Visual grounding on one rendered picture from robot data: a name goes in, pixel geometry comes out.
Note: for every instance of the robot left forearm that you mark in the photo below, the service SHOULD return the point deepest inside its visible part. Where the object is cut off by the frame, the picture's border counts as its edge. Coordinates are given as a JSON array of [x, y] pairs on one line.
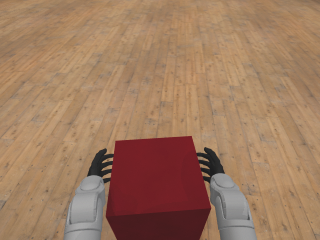
[[84, 218]]

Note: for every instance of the robot right forearm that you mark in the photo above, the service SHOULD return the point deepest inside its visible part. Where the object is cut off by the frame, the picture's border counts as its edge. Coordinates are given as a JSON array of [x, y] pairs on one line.
[[234, 219]]

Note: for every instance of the left robot hand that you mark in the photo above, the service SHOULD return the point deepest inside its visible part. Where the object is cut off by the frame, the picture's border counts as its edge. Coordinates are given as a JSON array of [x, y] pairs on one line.
[[97, 165]]

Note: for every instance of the carton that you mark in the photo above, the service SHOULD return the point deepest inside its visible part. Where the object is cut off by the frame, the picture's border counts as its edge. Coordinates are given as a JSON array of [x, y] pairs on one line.
[[157, 190]]

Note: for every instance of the right robot hand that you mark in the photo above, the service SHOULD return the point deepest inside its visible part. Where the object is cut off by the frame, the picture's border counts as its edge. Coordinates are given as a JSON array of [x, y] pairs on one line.
[[213, 163]]

